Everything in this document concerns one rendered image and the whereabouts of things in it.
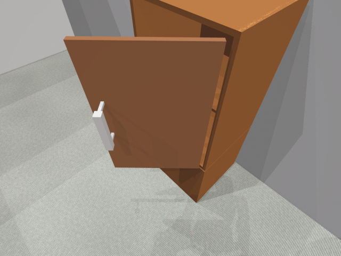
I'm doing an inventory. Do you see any handle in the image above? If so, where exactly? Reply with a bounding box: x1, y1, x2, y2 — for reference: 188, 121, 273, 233
92, 101, 115, 150

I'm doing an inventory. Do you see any cupboard door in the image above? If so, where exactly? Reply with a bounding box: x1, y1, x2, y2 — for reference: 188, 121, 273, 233
63, 36, 226, 169

